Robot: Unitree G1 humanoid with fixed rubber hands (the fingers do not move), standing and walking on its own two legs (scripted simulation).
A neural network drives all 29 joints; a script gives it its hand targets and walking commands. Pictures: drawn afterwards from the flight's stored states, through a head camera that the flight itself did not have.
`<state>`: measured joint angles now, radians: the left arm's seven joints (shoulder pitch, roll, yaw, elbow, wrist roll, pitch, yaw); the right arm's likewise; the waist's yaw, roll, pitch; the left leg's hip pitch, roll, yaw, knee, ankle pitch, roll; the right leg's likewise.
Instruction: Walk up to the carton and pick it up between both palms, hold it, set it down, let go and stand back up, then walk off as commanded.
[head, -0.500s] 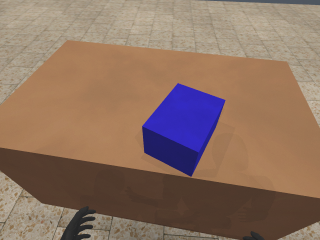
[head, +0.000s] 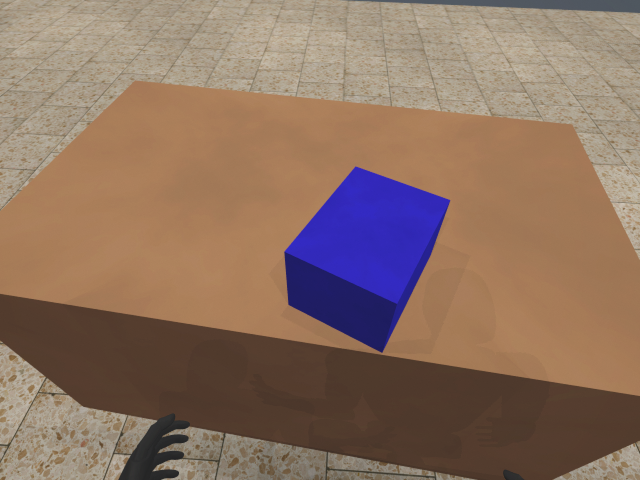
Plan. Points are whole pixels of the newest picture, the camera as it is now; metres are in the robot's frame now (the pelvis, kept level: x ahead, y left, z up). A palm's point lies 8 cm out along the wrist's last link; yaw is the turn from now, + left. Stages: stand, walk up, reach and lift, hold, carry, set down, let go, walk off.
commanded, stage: stand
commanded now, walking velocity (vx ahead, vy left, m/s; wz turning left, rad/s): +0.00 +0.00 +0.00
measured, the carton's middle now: (368, 253) +0.48 -0.06 -0.04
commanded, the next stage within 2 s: walk up in 1.62 s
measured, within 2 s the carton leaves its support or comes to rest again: neither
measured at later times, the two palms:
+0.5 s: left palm out of the picture +0.13 +0.24 -0.09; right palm out of the picture +0.08 -0.26 -0.11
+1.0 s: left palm out of the picture +0.10 +0.24 -0.10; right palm out of the picture +0.05 -0.26 -0.11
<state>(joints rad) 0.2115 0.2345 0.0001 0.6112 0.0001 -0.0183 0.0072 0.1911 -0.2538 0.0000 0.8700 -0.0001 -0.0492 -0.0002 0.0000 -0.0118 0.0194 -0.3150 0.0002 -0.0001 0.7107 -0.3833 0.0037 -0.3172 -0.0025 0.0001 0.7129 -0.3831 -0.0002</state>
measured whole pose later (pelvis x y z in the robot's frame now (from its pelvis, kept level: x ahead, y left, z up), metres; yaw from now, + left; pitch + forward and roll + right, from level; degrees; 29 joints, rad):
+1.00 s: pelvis -0.03 +0.00 +0.00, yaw +0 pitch -3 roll +0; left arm 0.21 0.24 0.00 0.72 0.00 -0.02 0.01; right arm 0.19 -0.26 0.00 0.96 0.00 -0.05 0.00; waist 0.00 -0.02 0.02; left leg -0.31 0.00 0.00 0.71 -0.34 0.00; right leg -0.32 0.00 0.00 0.71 -0.34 0.00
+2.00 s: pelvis -0.04 +0.00 +0.00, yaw +0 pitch -4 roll +0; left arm 0.21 0.25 0.00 0.77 0.00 -0.02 0.01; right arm 0.19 -0.26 0.00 0.97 0.00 -0.04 0.00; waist 0.00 -0.02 0.02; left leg -0.31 0.00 0.00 0.71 -0.33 0.00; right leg -0.32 0.00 0.00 0.71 -0.33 0.00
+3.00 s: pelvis -0.03 +0.00 +0.00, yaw +0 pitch -3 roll +0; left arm 0.21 0.26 0.00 0.77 0.00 -0.02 0.01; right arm 0.19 -0.27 0.00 0.92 0.00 -0.04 0.00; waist 0.00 -0.03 0.04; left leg -0.32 0.00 0.00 0.71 -0.34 0.01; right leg -0.32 0.00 0.00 0.71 -0.33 0.00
